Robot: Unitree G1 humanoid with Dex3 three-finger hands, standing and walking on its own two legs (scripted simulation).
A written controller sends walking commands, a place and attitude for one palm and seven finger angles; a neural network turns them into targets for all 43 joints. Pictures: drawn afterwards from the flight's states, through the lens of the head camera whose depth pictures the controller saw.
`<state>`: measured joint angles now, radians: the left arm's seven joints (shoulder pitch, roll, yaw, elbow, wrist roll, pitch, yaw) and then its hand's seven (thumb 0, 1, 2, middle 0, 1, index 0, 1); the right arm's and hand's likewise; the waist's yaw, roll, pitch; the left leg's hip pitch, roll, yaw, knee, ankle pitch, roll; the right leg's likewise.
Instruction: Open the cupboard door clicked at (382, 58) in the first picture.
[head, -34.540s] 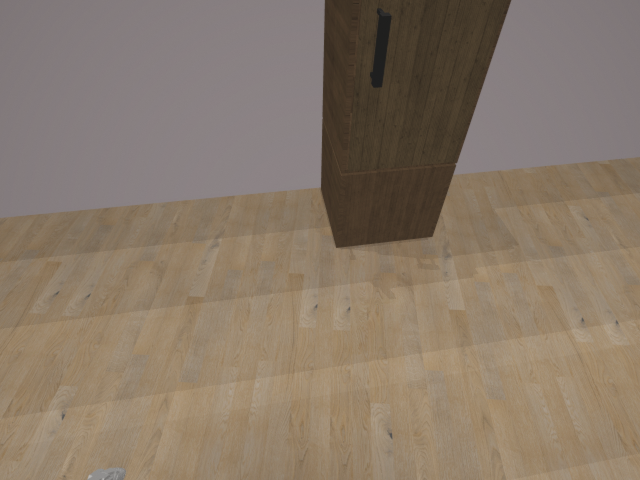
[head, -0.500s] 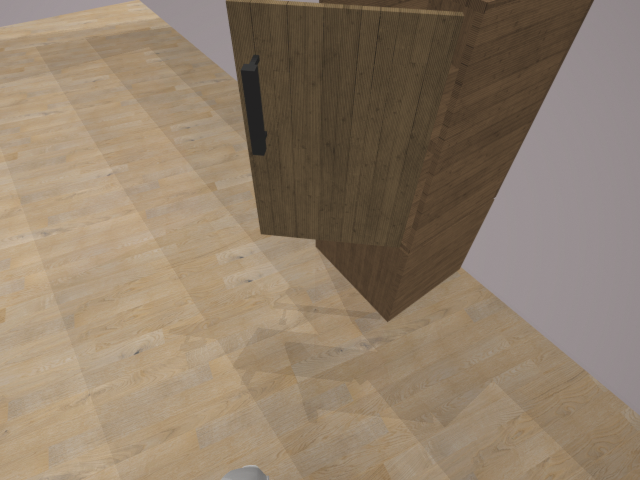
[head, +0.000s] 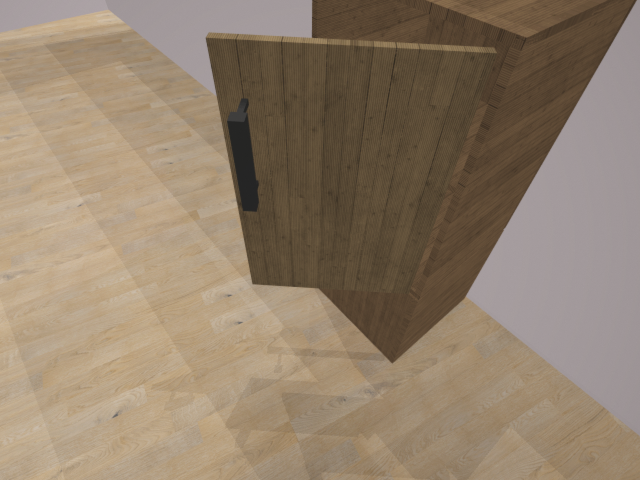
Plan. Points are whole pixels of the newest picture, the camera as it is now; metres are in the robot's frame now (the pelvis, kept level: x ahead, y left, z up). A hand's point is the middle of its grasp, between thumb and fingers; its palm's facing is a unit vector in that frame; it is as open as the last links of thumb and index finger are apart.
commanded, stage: come to a stop and stand still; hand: left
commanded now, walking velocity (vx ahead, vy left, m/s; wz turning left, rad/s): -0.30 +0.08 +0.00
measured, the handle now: (247, 157) +0.57 +0.15 +0.08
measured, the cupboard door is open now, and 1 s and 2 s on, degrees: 47 47 47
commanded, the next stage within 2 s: look again from close up in 0.96 s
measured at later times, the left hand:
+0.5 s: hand out of the picture +0.05 +0.20 -0.17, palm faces +0.06 -0.97 -0.21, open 7.4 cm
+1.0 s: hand out of the picture -0.01 +0.18 -0.17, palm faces -0.01 -0.98 -0.21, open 7.4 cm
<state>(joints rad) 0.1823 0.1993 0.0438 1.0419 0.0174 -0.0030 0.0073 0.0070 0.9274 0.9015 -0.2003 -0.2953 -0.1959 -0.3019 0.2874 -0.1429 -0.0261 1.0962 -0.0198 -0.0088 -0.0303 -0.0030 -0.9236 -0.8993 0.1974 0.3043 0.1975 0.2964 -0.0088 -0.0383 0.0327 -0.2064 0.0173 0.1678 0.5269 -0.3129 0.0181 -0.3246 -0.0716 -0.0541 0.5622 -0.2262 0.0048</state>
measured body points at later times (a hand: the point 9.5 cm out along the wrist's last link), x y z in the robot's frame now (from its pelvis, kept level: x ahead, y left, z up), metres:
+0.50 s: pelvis +0.00 +0.01 +0.00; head +0.02 +0.02 +0.45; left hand +0.05 +0.25 -0.15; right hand +0.04 -0.22 -0.15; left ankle -0.01 +0.11 -0.73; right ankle -0.04 -0.12 -0.73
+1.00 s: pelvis -0.03 +0.00 +0.00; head -0.02 -0.01 +0.45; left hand -0.01 +0.23 -0.15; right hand -0.01 -0.24 -0.15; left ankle -0.01 +0.11 -0.73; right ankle -0.05 -0.12 -0.73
